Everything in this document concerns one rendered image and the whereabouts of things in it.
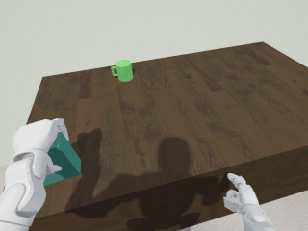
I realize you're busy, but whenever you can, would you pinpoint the table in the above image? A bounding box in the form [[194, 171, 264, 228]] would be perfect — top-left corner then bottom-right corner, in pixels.
[[3, 41, 308, 231]]

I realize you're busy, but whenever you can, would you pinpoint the robot right hand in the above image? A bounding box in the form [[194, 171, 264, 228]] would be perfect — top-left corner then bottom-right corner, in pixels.
[[223, 173, 260, 215]]

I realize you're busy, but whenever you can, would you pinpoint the robot left forearm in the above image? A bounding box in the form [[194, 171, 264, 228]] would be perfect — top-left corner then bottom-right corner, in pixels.
[[0, 148, 48, 231]]

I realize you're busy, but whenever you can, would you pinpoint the robot left hand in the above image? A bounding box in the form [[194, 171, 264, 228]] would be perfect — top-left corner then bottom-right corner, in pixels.
[[12, 118, 69, 176]]

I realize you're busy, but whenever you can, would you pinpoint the sponge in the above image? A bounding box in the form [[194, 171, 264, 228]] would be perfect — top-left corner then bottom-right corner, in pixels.
[[43, 132, 81, 186]]

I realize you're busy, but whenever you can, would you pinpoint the robot right forearm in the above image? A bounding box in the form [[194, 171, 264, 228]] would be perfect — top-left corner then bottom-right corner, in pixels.
[[242, 204, 276, 231]]

